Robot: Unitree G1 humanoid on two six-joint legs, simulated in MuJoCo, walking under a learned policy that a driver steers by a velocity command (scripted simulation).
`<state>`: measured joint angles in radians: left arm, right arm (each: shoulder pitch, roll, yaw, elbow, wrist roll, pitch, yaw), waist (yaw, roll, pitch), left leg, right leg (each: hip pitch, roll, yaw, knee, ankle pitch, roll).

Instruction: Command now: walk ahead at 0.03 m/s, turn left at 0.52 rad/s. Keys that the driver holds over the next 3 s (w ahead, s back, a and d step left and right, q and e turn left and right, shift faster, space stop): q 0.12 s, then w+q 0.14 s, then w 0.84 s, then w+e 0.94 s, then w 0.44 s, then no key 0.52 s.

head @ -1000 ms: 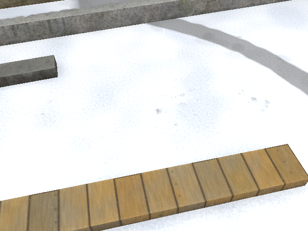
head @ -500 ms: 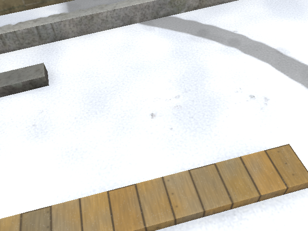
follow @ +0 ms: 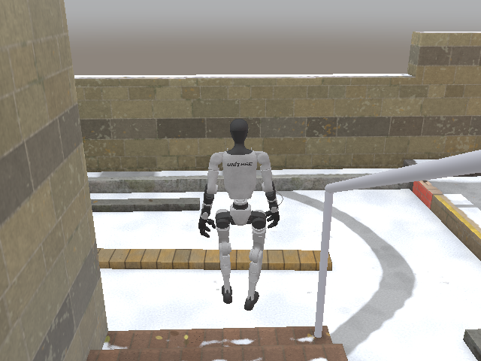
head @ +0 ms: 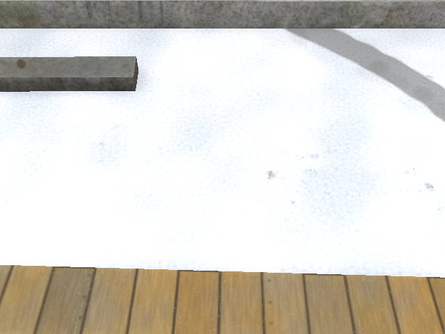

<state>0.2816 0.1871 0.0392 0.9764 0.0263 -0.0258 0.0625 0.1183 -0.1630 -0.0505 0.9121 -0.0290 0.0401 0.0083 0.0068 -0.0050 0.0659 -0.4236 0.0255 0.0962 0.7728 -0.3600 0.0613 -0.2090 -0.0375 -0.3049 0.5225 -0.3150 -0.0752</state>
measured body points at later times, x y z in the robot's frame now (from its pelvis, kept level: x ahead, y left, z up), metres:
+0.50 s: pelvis +0.07 +0.01 +0.02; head +0.08 +0.01 +0.47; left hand +0.14 +0.28 -0.11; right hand +0.13 -0.25 -0.12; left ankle +0.02 +0.09 -0.73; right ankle +0.16 -0.11 -0.70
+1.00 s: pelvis +0.30 +0.01 +0.01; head +0.33 +0.00 +0.45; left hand +0.12 +0.18 -0.12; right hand +0.51 -0.16 -0.12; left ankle +0.39 +0.14 -0.58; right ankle +0.17 -0.10 -0.73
